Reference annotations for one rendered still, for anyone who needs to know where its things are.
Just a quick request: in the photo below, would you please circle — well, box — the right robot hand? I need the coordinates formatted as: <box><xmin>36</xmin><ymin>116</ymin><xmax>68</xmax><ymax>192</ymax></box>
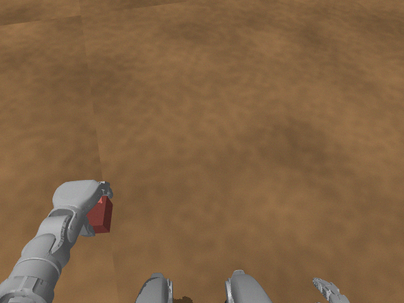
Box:
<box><xmin>312</xmin><ymin>278</ymin><xmax>350</xmax><ymax>303</ymax></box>

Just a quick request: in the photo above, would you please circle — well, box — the small box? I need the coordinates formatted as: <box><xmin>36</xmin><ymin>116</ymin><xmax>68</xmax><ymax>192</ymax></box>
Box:
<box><xmin>86</xmin><ymin>196</ymin><xmax>113</xmax><ymax>234</ymax></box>

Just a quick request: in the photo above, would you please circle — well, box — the left robot arm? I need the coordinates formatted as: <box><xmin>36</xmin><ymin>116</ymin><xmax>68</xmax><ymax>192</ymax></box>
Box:
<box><xmin>0</xmin><ymin>205</ymin><xmax>85</xmax><ymax>303</ymax></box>

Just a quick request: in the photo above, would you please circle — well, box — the left robot hand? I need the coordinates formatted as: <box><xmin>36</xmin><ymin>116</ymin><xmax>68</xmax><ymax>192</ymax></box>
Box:
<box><xmin>52</xmin><ymin>180</ymin><xmax>113</xmax><ymax>237</ymax></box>

